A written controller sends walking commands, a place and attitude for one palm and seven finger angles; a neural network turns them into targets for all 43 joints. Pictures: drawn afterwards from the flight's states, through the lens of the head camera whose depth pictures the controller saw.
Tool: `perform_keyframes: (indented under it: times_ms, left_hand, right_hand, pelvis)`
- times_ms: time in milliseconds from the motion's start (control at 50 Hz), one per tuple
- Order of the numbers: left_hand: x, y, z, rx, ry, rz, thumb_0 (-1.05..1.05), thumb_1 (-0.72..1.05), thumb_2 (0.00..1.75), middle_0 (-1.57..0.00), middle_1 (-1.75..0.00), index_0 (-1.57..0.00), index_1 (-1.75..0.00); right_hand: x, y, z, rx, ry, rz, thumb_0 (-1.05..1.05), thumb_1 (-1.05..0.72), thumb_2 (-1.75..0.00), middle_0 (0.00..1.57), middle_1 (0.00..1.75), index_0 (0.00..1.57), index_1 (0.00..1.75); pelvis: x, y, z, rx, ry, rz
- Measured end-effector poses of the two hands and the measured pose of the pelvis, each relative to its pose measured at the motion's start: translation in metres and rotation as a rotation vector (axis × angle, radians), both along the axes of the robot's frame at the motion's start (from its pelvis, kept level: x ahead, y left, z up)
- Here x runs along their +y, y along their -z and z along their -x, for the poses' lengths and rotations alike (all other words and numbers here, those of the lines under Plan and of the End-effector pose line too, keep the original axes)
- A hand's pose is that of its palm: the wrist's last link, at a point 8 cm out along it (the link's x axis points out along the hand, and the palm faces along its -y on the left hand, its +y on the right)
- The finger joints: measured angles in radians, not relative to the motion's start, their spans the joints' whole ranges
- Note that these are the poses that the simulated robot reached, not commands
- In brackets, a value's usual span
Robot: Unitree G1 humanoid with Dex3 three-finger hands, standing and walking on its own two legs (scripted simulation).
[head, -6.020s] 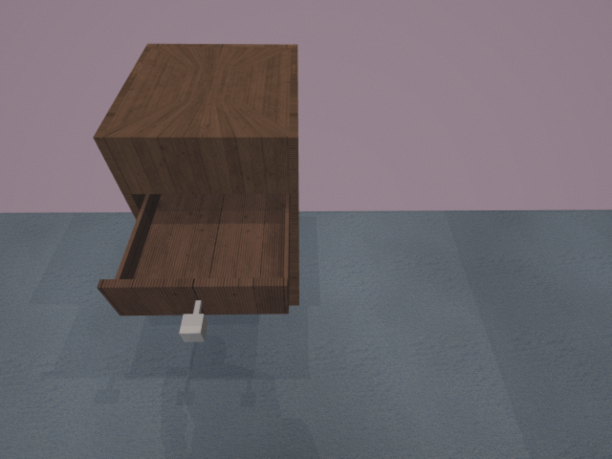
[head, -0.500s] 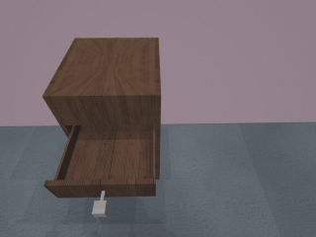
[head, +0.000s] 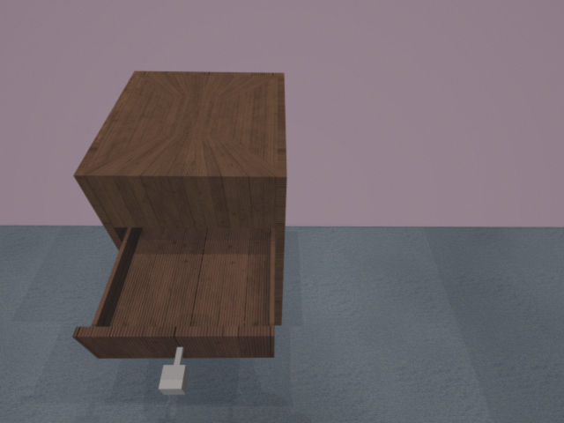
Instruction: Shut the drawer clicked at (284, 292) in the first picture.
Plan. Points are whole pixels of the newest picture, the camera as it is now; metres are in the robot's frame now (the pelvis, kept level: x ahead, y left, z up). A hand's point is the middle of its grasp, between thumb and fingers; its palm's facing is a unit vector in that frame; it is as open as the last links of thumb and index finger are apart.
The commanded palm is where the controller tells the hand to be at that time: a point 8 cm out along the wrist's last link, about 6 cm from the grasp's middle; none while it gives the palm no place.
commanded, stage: come to a stop and stand still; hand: left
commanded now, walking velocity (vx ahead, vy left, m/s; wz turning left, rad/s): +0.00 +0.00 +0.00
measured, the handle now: (176, 368) +0.26 +0.23 -0.25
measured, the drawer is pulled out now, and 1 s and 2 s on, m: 0.27 0.27 0.27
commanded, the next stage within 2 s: look again from close up in 0.06 s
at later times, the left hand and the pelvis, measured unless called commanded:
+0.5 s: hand out of the picture -0.01 +0.14 -0.17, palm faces +0.01 -0.98 -0.18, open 7.4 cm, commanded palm none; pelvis -0.01 -0.02 +0.00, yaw +0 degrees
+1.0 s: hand out of the picture -0.04 +0.13 -0.17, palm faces +0.01 -0.99 -0.16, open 7.4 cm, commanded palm none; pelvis -0.01 -0.03 +0.00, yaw +1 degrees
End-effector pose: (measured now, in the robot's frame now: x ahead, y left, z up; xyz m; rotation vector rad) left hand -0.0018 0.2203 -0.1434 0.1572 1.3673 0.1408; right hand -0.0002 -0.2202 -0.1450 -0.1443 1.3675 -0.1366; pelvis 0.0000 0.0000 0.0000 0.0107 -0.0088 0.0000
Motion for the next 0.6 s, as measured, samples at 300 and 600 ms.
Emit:
perform_keyframes:
  times_ms: [300, 600]
  left_hand:
    - [-0.018, -0.001, 0.009, 0.01, -0.007, 0.005, 0.01, 0.9, 0.9, -0.2, -0.3, -0.2, -0.3]
    - [-0.035, 0.0, 0.023, 0.021, -0.011, 0.019, 0.01, 0.9, 0.9, -0.2, -0.3, -0.2, -0.3]
  right_hand:
    - [-0.013, 0.0, 0.002, 0.008, 0.0, -0.006, 0.01, -0.91, -0.9, 0.2, 0.3, 0.2, 0.3]
    - [-0.018, 0.0, 0.026, 0.054, 0.011, -0.02, 0.01, -0.91, -0.9, 0.2, 0.3, 0.2, 0.3]
  pelvis:
    - [-0.015, -0.002, 0.001, -0.011, -0.001, -0.003]
    - [-0.028, -0.002, 0.011, -0.016, -0.004, 0.0]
